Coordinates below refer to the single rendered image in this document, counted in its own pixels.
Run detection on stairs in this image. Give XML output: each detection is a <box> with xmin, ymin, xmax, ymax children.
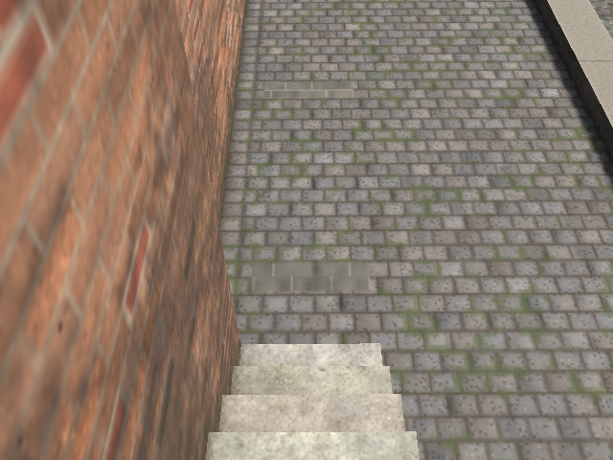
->
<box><xmin>206</xmin><ymin>343</ymin><xmax>420</xmax><ymax>460</ymax></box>

